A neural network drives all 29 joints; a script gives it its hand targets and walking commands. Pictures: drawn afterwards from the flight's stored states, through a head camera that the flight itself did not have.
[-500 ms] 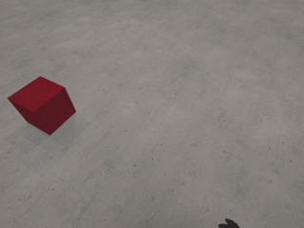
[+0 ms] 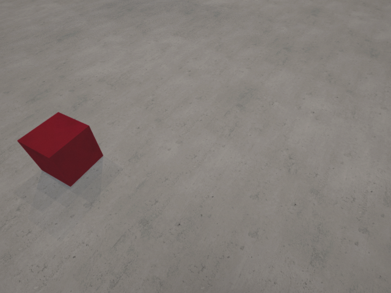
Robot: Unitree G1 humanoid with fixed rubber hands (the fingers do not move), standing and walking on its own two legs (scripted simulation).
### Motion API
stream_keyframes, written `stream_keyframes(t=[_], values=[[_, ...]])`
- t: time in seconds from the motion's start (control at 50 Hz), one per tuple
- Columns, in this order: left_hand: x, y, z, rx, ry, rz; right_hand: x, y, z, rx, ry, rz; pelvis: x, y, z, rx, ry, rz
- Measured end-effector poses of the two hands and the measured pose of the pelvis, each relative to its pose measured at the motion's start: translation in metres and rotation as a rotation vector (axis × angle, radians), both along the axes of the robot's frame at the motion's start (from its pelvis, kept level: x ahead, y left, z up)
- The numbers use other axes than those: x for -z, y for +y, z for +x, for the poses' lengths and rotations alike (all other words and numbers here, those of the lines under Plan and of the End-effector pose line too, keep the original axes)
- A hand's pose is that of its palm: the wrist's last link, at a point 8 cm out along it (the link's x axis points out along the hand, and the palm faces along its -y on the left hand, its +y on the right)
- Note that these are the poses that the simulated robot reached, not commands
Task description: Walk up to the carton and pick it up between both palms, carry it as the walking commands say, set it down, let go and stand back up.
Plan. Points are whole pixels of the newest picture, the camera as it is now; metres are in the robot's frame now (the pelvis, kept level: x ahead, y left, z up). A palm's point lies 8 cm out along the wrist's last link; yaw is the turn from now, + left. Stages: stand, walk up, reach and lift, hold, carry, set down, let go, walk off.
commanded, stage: stand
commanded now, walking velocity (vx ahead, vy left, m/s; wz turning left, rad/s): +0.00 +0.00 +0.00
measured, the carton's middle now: (64, 148) +1.05 +0.83 -0.62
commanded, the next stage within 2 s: walk up in 1.78 s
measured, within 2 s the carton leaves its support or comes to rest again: neither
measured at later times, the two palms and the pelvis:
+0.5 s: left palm out of the picture -0.01 +0.21 -0.15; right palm out of the picture +0.01 -0.21 -0.14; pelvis +0.01 +0.01 +0.00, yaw +0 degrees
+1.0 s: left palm out of the picture -0.02 +0.21 -0.15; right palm out of the picture -0.03 -0.17 -0.14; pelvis +0.01 +0.02 +0.01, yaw +0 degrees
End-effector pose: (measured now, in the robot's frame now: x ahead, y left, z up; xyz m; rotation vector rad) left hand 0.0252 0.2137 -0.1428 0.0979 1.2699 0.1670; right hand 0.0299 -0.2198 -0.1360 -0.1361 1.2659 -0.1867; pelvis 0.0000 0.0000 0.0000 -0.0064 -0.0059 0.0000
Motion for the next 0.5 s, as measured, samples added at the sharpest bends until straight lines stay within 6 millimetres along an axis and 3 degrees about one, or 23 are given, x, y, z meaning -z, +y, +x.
stream_keyframes(t=[0.24, 0.5], values=[[0.004, -0.004, -0.029, -0.025, 0.123, -0.010, 0.003, 0.006, -0.018, 0.031, 0.093, 0.010, -0.003, 0.001, 0.004, 0.001, -0.017, 0.000], [0.007, -0.009, -0.032, -0.019, 0.151, -0.023, 0.004, 0.014, -0.023, 0.048, 0.111, 0.015, -0.005, 0.006, 0.007, -0.003, -0.043, -0.003]])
